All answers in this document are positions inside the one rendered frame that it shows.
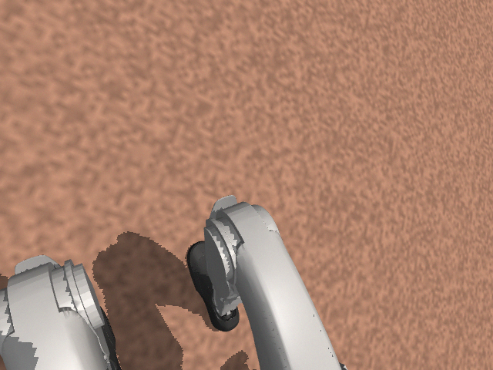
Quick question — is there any right robot foot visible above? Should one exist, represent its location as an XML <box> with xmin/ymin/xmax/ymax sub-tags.
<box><xmin>187</xmin><ymin>241</ymin><xmax>240</xmax><ymax>331</ymax></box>

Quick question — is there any left robot foot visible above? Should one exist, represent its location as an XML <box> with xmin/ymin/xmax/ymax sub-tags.
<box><xmin>101</xmin><ymin>308</ymin><xmax>122</xmax><ymax>370</ymax></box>

